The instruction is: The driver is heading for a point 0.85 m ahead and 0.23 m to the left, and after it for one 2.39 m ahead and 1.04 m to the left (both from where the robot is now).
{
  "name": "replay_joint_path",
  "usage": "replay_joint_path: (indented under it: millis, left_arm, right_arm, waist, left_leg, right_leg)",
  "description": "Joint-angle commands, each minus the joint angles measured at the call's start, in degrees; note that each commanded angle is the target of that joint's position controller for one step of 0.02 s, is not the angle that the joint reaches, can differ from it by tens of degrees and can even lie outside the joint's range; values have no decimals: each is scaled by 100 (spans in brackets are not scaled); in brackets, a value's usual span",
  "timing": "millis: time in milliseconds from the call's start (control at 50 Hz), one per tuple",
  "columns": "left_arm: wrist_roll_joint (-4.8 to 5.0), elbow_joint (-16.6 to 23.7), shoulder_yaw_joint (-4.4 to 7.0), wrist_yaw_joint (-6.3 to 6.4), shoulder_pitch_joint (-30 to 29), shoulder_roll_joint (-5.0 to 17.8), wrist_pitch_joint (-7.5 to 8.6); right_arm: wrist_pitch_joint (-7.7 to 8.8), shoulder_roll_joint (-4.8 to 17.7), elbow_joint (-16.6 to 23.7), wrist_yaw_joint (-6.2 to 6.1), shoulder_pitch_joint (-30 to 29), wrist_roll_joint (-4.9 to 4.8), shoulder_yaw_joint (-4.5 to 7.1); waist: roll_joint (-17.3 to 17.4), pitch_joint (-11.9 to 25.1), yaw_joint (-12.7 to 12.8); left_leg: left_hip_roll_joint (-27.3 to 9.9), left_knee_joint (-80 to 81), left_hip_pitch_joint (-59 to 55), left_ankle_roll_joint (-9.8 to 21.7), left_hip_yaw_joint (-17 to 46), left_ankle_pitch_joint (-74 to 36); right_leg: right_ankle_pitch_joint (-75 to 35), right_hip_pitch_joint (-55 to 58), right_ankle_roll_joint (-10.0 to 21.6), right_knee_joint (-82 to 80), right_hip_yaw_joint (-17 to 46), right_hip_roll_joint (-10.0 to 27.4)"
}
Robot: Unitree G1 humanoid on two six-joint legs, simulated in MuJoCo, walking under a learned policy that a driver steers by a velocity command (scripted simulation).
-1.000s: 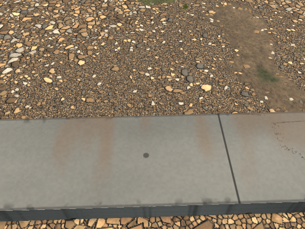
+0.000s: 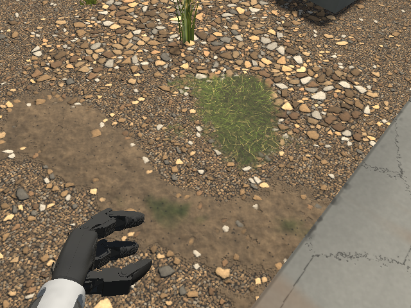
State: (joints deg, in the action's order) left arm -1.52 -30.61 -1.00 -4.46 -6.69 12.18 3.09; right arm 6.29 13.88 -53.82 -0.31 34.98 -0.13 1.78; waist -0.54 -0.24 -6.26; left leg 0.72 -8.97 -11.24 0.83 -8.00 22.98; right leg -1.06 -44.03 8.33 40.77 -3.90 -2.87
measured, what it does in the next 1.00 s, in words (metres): goes down, turning left: right foot, then left foot 0.19 m lower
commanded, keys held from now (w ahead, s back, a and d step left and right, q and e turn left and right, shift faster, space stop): w+shift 0.34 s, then w+q+shift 0.34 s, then q+shift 0.32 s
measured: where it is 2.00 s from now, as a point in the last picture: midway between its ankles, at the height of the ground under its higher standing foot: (147, 174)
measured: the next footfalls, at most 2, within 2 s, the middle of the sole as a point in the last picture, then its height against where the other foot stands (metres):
right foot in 0.06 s outside the picture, level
left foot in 0.50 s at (158, 280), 0.19 m lower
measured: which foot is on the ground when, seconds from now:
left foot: down 0.00-0.04, up 0.06-0.48, down 0.50-0.82, up 0.84-1.00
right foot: up 0.00-0.04, down 0.06-0.50, up 0.52-0.80, down 0.82-1.00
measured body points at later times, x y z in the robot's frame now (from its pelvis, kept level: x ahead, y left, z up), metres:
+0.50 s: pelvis +0.50 +0.04 -0.13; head +0.51 +0.05 +0.32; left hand +0.44 +0.32 -0.26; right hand +0.67 -0.22 -0.22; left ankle +0.61 +0.12 -0.87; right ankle +0.21 -0.05 -0.68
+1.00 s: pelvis +0.93 +0.07 -0.18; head +0.96 +0.09 +0.27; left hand +0.97 +0.36 -0.29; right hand +1.16 -0.16 -0.28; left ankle +0.87 +0.17 -0.81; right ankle +1.02 -0.04 -0.91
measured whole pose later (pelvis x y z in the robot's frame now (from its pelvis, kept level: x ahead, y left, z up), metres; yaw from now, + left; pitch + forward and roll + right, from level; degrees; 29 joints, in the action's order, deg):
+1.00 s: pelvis +0.93 +0.07 -0.18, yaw +27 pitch +1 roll -2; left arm -0.6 -44.1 2.0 1.2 5.5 12.7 4.5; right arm -1.5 19.0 -40.2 -2.3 13.3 -2.7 6.4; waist 2.1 -4.6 -1.0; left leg -1.9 -75.4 36.2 -2.2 0.3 24.8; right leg 12.0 -17.4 -1.0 29.3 -8.1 3.6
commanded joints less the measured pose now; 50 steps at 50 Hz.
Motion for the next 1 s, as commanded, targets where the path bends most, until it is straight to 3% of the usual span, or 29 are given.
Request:
replay_joint_path:
  millis: [20, 60, 80, 100, 120, 160, 220, 260, 320, 420, 460, 480, 500, 520, 540, 560, 580, 600, 620, 640, 680, 740, 780, 800, 820, 840, 860, 900, 1000]
  left_arm:
    - [-105, -455, 330, 54, 1650, 682, 10]
    - [-17, -1092, 659, 298, 3901, 1392, -17]
    - [-15, -1258, 696, 381, 3758, 1569, 10]
    - [-72, -1076, 559, 357, 3249, 1370, 114]
    - [24, -1108, 628, 381, 3182, 1247, 135]
    - [5, -1225, 580, 367, 2565, 919, 254]
    - [-211, -1544, 540, 373, 2702, 1043, 411]
    - [16, -1819, 542, 483, 2515, 994, 498]
    - [169, -1789, 454, 600, 2422, 856, 520]
    - [-199, -2078, 450, 698, 3673, 1018, 360]
    - [-239, -2242, 421, 762, 3707, 1113, 232]
    - [-176, -2320, 418, 798, 3584, 1105, 168]
    - [-3, -2194, 455, 752, 2878, 1168, 137]
    - [-176, -1946, 353, 640, 2406, 615, 163]
    - [68, -1338, 222, 635, 2577, 402, 338]
    - [52, -1244, 162, 630, 2293, 663, 427]
    - [1, -1000, 149, 631, 1761, 844, 545]
    - [-150, -1109, 249, 608, 1167, 1190, 569]
    - [-258, -962, 252, 495, 963, 1086, 504]
    - [-284, -789, 201, 391, 597, 986, 359]
    - [-224, -604, 42, 268, 381, 609, 223]
    - [3, -837, 34, 322, 1084, 478, 281]
    - [-48, -1075, 185, 493, 1886, 765, 329]
    - [-103, -1182, 275, 565, 2490, 951, 371]
    - [172, -1103, 413, 627, 2880, 1118, 412]
    - [-20, -987, 378, 578, 3152, 1283, 385]
    - [55, -882, 468, 545, 2620, 1296, 330]
    - [122, -884, 420, 606, 1734, 755, 227]
    - [122, -938, 506, 604, 520, 674, 228]
  right_arm:
    - [-55, 1599, 498, -151, -825, 32, 325]
    - [-184, 1834, 890, -187, -1830, 43, 472]
    - [-169, 988, 971, -128, -1699, 195, 373]
    - [-140, 288, 1113, -44, -225, -105, 116]
    - [-131, 674, 1096, -81, -707, -12, 156]
    - [-239, 909, 1076, -50, -1320, 169, 249]
    - [-624, 752, 1255, 115, -1657, 336, 310]
    - [-597, 464, 1696, 266, -2475, 300, 238]
    - [-481, 358, 1311, 419, -1809, 37, 197]
    - [-398, 549, 1244, 341, -3107, 163, 182]
    - [-377, 588, 886, 182, -2223, 290, 249]
    - [-353, 698, 490, 131, -1016, 381, 313]
    - [-341, 923, 84, 150, 381, 429, 478]
    - [-399, 1157, -220, 239, 702, 320, 532]
    - [-364, 1674, -168, 241, 830, 350, 617]
    - [-363, 1535, -174, 195, 975, 317, 635]
    - [-291, 1787, -95, -2, 644, 272, 728]
    - [-252, 1158, 72, 4, 55, 221, 535]
    - [-131, 1086, 48, -94, -406, 172, 456]
    - [-92, 845, 93, -99, -711, 127, 360]
    - [-55, 811, 276, -73, -1241, 167, 339]
    - [-57, 1111, 293, 141, -1134, -44, 506]
    - [-120, 1105, 289, 170, -942, -150, 517]
    - [-125, 1124, 356, 157, -1035, -167, 524]
    - [-137, -16, 592, 44, -1045, -269, 203]
    - [-197, -8, 826, -69, -485, -304, 121]
    - [-308, 425, 1073, -139, -457, -327, 214]
    - [-523, 686, 1275, -228, -1157, -298, 363]
    - [-892, 290, 1856, -192, -1644, -233, 398]
  waist:
    - [1222, 539, 1460]
    - [780, 1289, 2762]
    - [-587, 1092, 2104]
    - [-1527, 2049, 999]
    - [-594, 1513, 1218]
    - [402, -107, 715]
    - [262, -542, 493]
    - [-178, -592, 320]
    - [-95, -50, 56]
    - [87, -1156, 1053]
    - [55, -743, 756]
    - [-226, -202, 205]
    - [235, 266, -734]
    - [1041, -3, -637]
    - [1851, 473, 25]
    - [1155, 1204, -374]
    - [872, 1385, -385]
    - [-523, 676, -124]
    - [-207, -34, 407]
    - [-610, -792, 664]
    - [-69, -994, 827]
    - [139, -540, 828]
    - [-147, 148, 1113]
    - [-17, 551, 1475]
    - [-554, 1606, 1562]
    - [-1620, 2831, 1451]
    - [-1516, 2767, 1223]
    - [-652, 993, 938]
    - [-692, -134, 250]
  left_leg:
    - [-1344, -1452, 890, 278, -109, -8496]
    - [-937, -5279, 2180, 294, -12, -7739]
    - [-89, -7488, 3890, 411, 291, -909]
    - [217, -8448, 5731, 263, 1463, 1005]
    - [74, -7842, 5849, 323, 1475, 392]
    - [-370, -6677, 5403, 219, 1571, 14]
    - [-423, -5470, 4843, 71, 1426, -217]
    - [-408, -3766, 3930, 53, 1242, -2600]
    - [-213, -3405, 1872, 158, 910, -5350]
    - [-126, -2119, 3703, 301, 452, -4155]
    - [-176, -1141, 3231, 566, 338, -4234]
    - [-244, -824, 2205, 807, 466, -4352]
    - [-261, -416, 849, 1258, 548, -4618]
    - [-607, -1224, -514, 1317, 987, -4787]
    - [-1358, -3263, -2468, 1496, 2202, -7728]
    - [-1660, -2828, -3439, 2177, 3247, -6416]
    - [-2452, -1695, -3083, 2699, 5052, -2903]
    - [-2006, -1026, -1685, 2180, 4840, -1361]
    - [-2154, -983, -86, 2254, 5230, -1880]
    - [-1796, -613, 1701, 2122, 4679, -1925]
    - [-860, -77, 3810, 1732, 3445, -2261]
    - [-216, -665, 4206, 1185, 2617, -4488]
    - [230, -2288, 3477, 673, 2423, -5377]
    - [442, -3666, 3550, 446, 2327, -4975]
    - [658, -5466, 4468, 173, 2427, -462]
    - [935, -7330, 4812, 29, 2032, 1625]
    - [452, -7956, 5242, -177, 1903, 1184]
    - [-148, -7708, 5716, -336, 1281, 498]
    - [-780, -5802, 4848, -349, 1043, -168]
  right_leg:
    - [-264, 3226, 305, 278, -178, -396]
    - [607, 5461, 738, -569, 295, -83]
    - [167, 6472, 786, -324, 1095, 729]
    - [-355, 7792, 1641, -539, 3515, 2052]
    - [104, 6710, 1629, -1523, 3879, 1917]
    - [686, 4469, 1390, -1956, 3306, 1646]
    - [1194, 2963, 997, -1905, 2359, 1156]
    - [2161, 1690, 499, -1845, 1604, 603]
    - [2653, 540, 308, -1318, 977, 324]
    - [1392, 3101, 184, -34, 714, 826]
    - [-704, 4164, 131, 1534, 376, 802]
    - [-1663, 4161, 162, 3077, 331, 824]
    - [-1763, 3464, -26, 5707, -204, 431]
    - [3648, 917, -136, 7924, -384, -202]
    - [3990, -1267, -247, 7736, 362, -40]
    - [3630, -2473, -429, 7623, 514, 112]
    - [2961, -3056, -453, 6815, 1265, 453]
    - [2395, -2565, -526, 5429, 1030, 735]
    - [2241, -1955, -772, 4436, 1377, 929]
    - [2319, -1164, -1010, 3178, 1188, 1130]
    - [1252, 1071, -1128, 1176, 819, 1047]
    - [-313, 3448, -923, -50, 130, 240]
    - [-792, 4496, -822, -947, 136, -49]
    - [-1230, 5209, -747, -1138, 396, 282]
    - [-2653, 6821, -385, -600, 1902, 1650]
    - [-4167, 7393, 399, -630, 3660, 3358]
    - [-3100, 6991, 698, -1088, 4204, 3424]
    - [-2281, 5242, 330, -1484, 2504, 2682]
    - [-1461, 2710, 80, -2603, 373, 2132]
